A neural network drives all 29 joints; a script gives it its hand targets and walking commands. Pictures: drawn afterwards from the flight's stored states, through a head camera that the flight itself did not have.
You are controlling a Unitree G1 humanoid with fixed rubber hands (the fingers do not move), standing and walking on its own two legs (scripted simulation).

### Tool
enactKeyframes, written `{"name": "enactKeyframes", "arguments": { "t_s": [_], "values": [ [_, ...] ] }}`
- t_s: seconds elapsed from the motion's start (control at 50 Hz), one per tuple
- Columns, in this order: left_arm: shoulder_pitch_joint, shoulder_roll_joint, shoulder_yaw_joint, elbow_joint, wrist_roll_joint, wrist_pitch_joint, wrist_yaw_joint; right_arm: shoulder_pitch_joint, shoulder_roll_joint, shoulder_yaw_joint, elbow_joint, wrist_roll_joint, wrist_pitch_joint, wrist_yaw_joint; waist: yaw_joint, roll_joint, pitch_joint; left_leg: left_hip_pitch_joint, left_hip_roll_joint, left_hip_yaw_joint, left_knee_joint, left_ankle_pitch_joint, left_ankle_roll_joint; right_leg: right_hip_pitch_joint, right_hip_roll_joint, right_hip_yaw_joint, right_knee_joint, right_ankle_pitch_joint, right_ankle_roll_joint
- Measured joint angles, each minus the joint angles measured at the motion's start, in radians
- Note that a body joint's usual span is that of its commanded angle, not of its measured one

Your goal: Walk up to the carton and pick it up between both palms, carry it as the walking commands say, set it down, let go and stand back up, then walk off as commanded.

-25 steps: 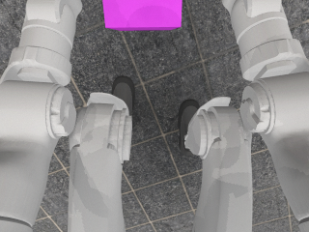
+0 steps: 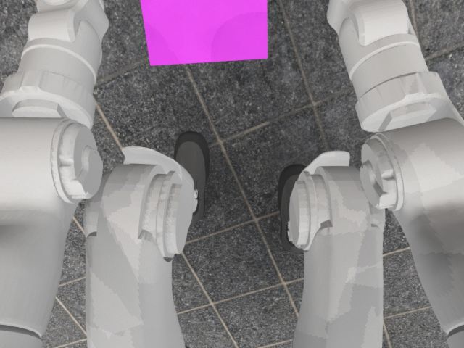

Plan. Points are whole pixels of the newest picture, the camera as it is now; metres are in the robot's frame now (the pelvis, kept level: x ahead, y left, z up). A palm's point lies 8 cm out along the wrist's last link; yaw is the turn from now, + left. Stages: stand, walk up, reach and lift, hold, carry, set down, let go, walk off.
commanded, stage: reach and lift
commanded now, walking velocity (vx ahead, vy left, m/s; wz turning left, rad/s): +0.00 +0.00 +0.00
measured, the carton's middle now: out of the picture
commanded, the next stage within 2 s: none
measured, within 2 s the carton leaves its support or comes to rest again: leaves its support in 1.14 s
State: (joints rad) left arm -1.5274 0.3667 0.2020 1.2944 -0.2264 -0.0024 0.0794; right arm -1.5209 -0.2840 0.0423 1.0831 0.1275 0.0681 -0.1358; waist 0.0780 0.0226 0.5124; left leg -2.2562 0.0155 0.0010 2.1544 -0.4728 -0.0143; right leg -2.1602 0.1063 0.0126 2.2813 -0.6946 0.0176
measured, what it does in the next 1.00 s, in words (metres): stands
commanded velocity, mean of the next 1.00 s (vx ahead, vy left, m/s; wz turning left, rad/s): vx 0.00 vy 0.00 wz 0.00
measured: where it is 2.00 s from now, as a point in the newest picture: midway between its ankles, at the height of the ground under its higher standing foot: (241, 207)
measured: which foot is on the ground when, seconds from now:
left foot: down 0.00-1.00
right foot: down 0.00-1.00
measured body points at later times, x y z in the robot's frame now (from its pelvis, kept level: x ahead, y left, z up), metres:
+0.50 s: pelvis +0.00 +0.01 +0.00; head +0.39 +0.01 +0.23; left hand +0.55 +0.18 -0.20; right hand +0.56 -0.06 -0.20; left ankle +0.14 +0.12 -0.33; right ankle +0.09 -0.11 -0.33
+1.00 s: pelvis +0.01 +0.00 +0.00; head +0.38 +0.00 +0.24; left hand +0.55 +0.18 -0.19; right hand +0.56 -0.07 -0.20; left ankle +0.14 +0.13 -0.33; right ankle +0.09 -0.11 -0.33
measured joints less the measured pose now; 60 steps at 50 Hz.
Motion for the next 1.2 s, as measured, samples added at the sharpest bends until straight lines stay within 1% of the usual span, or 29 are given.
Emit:
{"name": "enactKeyframes", "arguments": {
  "t_s": [0.08,0.16,0.2,0.24,0.32,0.36,0.42,0.54,0.66,0.8,0.96,1.1,1.2],
  "values": [
    [0.019,-0.011,-0.006,-0.005,0.006,0.010,-0.004,0.001,0.020,-0.037,0.045,-0.031,0.013,0.012,-0.008,-0.005,-0.036,-0.015,-0.002,0.006,-0.015,0.017,0.004,-0.017,-0.003,0.006,-0.012,0.015,0.003],
    [-0.003,-0.038,0.005,-0.003,0.029,0.009,-0.004,0.006,0.026,-0.060,0.061,-0.048,0.019,0.022,-0.011,-0.009,-0.051,-0.022,-0.001,0.006,-0.030,0.029,0.010,-0.023,-0.002,0.007,-0.030,0.029,0.009],
    [-0.026,-0.057,0.015,0.005,0.048,0.008,-0.003,0.003,0.025,-0.065,0.062,-0.053,0.019,0.028,-0.010,-0.010,-0.050,-0.023,0.000,0.005,-0.035,0.032,0.014,-0.023,-0.001,0.007,-0.038,0.034,0.013],
    [-0.044,-0.074,0.034,0.009,0.070,0.003,0.010,-0.004,0.025,-0.070,0.062,-0.061,0.020,0.035,-0.007,-0.010,-0.048,-0.022,0.002,0.006,-0.038,0.032,0.017,-0.021,0.000,0.008,-0.043,0.035,0.016],
    [-0.073,-0.107,0.068,0.018,0.123,0.002,0.010,-0.031,0.045,-0.086,0.061,-0.086,0.024,0.053,0.004,-0.010,-0.043,-0.022,0.006,0.007,-0.036,0.023,0.022,-0.019,0.004,0.010,-0.047,0.030,0.020],
    [-0.074,-0.114,0.092,0.016,0.150,0.006,0.024,-0.040,0.063,-0.120,0.064,-0.117,0.031,0.034,0.006,-0.009,-0.048,-0.025,0.007,0.008,-0.033,0.017,0.023,-0.020,0.004,0.011,-0.045,0.023,0.021],
    [-0.065,-0.117,0.118,0.002,0.186,0.018,0.006,-0.036,0.076,-0.177,0.060,-0.174,0.033,0.040,0.004,-0.008,-0.061,-0.032,0.006,0.009,-0.028,0.007,0.024,-0.025,0.004,0.012,-0.041,0.013,0.022],
    [-0.043,-0.122,0.127,-0.026,0.213,0.060,-0.006,0.006,0.115,-0.265,0.006,-0.243,0.056,0.047,0.004,-0.005,-0.088,-0.045,0.004,0.010,-0.009,-0.005,0.022,-0.037,0.003,0.011,-0.019,-0.004,0.015],
    [-0.020,-0.115,0.127,-0.045,0.220,0.102,-0.025,0.028,0.138,-0.295,-0.011,-0.286,0.086,0.063,0.002,-0.018,-0.117,-0.055,0.007,0.004,0.018,-0.023,0.012,-0.050,0.006,0.004,0.010,-0.021,0.003],
    [0.004,-0.113,0.117,-0.055,0.213,0.112,-0.034,0.056,0.154,-0.303,-0.018,-0.279,0.086,0.061,0.010,-0.029,-0.149,-0.066,0.010,-0.012,0.033,-0.040,0.000,-0.063,0.013,-0.011,0.018,-0.029,-0.009],
    [0.011,-0.119,0.098,-0.059,0.197,0.112,-0.036,0.068,0.150,-0.290,-0.017,-0.258,0.083,0.039,0.019,-0.031,-0.155,-0.063,0.008,-0.019,0.027,-0.039,-0.005,-0.063,0.019,-0.013,0.008,-0.021,-0.008],
    [0.001,-0.126,0.080,-0.058,0.188,0.123,-0.022,0.068,0.137,-0.269,-0.010,-0.229,0.088,0.025,0.023,-0.031,-0.143,-0.056,0.006,-0.018,0.021,-0.029,-0.001,-0.056,0.022,-0.008,0.000,-0.008,0.000],
    [-0.004,-0.129,0.056,-0.065,0.170,0.133,0.000,0.069,0.130,-0.240,-0.010,-0.200,0.101,0.011,0.024,-0.032,-0.134,-0.048,0.004,-0.017,0.018,-0.022,-0.001,-0.050,0.026,-0.004,-0.005,0.000,0.005]
  ]
}}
